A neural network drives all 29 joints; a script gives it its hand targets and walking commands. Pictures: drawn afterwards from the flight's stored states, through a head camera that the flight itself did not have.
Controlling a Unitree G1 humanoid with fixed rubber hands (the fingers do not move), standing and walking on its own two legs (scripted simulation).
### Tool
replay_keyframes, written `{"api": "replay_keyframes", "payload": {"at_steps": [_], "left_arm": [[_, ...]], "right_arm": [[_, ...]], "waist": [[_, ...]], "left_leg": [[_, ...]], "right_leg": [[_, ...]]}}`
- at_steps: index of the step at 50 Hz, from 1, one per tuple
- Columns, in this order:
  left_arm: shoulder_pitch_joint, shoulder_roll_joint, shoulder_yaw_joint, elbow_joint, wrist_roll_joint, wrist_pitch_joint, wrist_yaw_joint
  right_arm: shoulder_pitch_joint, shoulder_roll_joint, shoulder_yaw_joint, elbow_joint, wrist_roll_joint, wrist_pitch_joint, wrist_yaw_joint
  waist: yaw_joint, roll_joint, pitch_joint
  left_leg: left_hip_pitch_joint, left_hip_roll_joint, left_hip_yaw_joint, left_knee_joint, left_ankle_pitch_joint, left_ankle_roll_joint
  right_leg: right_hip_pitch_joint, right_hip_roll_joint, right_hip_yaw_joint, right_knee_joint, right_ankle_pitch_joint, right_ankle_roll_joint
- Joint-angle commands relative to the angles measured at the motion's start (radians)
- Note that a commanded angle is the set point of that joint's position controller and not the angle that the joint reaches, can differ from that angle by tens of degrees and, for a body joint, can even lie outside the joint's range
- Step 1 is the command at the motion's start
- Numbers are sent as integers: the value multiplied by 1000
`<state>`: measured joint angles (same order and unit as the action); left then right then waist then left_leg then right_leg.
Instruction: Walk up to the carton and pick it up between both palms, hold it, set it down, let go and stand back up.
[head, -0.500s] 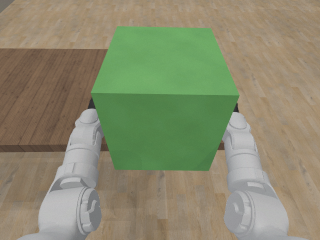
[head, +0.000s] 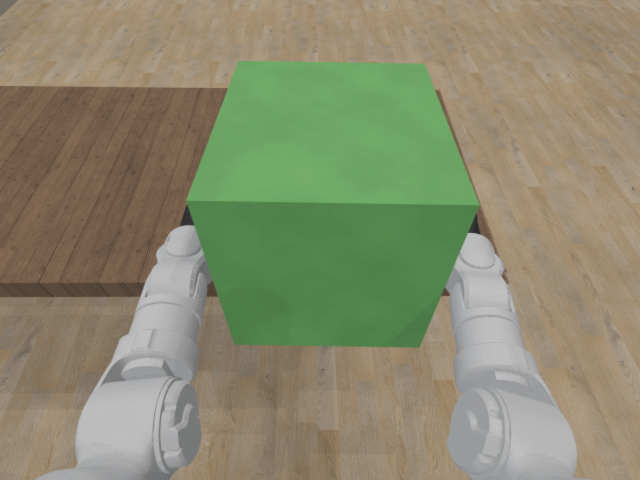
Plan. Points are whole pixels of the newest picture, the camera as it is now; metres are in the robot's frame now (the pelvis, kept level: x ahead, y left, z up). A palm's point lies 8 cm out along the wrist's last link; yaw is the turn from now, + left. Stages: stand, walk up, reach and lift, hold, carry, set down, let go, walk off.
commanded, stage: set down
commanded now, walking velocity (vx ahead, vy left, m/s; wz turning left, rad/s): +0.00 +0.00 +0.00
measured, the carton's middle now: (329, 204) +0.46 -0.04 +0.09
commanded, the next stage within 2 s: none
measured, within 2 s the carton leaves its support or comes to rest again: rests again in 0.90 s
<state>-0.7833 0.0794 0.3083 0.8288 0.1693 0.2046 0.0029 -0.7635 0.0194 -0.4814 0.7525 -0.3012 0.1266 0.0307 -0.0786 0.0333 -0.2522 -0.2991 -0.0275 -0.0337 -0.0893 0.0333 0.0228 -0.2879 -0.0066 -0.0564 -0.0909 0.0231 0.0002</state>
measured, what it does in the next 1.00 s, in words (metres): stands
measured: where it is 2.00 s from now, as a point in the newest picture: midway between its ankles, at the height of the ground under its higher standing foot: outside the picture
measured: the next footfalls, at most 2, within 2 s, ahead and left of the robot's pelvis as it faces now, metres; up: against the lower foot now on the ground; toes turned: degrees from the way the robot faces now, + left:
none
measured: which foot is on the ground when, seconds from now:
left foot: down 0.00-1.00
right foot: down 0.00-1.00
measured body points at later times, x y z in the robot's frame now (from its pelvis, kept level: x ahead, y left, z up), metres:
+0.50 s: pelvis +0.00 +0.00 +0.00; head +0.06 -0.01 +0.44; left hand +0.45 +0.14 +0.05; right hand +0.41 -0.20 +0.06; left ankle -0.05 +0.11 -0.75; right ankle -0.05 -0.12 -0.75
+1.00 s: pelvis +0.00 +0.00 +0.00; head +0.07 -0.01 +0.44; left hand +0.45 +0.14 +0.05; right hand +0.42 -0.20 +0.05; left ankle -0.05 +0.10 -0.75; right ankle -0.05 -0.12 -0.75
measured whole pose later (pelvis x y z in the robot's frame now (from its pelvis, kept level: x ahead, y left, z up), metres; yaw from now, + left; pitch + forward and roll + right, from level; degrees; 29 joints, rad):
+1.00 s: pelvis +0.00 +0.00 +0.00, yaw +0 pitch +23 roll +0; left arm -0.79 0.09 0.29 1.00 0.12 0.02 0.04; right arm -0.76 0.01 -0.49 0.85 -0.31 0.01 0.01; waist -0.06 0.04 -0.27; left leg -0.35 -0.02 -0.02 -0.09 0.04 0.02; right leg -0.34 0.00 -0.05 -0.09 0.03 0.00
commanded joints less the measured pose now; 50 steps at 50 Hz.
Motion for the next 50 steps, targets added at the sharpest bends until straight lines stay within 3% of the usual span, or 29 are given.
{"api": "replay_keyframes", "payload": {"at_steps": [1, 11, 33, 40, 47, 50], "left_arm": [[-819, -584, -282, -239, -46, -130, -110], [-817, -581, -282, -206, -47, -180, -115], [-754, -544, -263, -104, -40, -238, -122], [-731, -515, -256, -76, -46, -254, -118], [-723, -379, -220, -25, -60, -265, -106], [-731, -235, -193, -10, -89, -269, -81]], "right_arm": [[-741, 539, 306, -110, 12, -59, 90], [-726, 540, 305, -107, -6, -89, 94], [-663, 492, 262, -40, -38, -125, 110], [-647, 474, 265, -13, -32, -140, 108], [-642, 384, 267, 31, -8, -144, 91], [-649, 253, 251, 55, 17, -144, 70]], "waist": [[-13, 11, -731], [-12, 0, -755], [-13, -4, -686], [-11, 0, -692], [2, -21, -678], [7, -25, -704]], "left_leg": [[282, 6, 22, 111, 619, -15], [235, 8, 26, 94, 572, -10], [247, 16, 25, 125, 520, -24], [251, 15, 26, 135, 540, -25], [166, 4, 38, 118, 456, -24], [177, 2, 44, 132, 452, -37]], "right_leg": [[447, 29, 11, 90, 674, -4], [468, 22, 11, 107, 678, 0], [358, 29, 2, 92, 555, 1], [350, 28, 7, 110, 589, 7], [417, 22, 21, 155, 625, 20], [412, 24, 25, 178, 613, 24]]}}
